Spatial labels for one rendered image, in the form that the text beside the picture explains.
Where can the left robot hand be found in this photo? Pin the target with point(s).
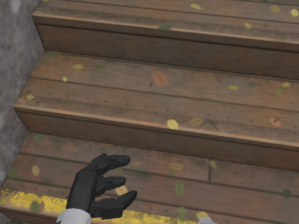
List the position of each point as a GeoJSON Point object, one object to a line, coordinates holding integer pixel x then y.
{"type": "Point", "coordinates": [90, 183]}

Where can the left robot forearm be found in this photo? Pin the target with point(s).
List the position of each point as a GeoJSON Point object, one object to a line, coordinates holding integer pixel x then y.
{"type": "Point", "coordinates": [74, 216]}

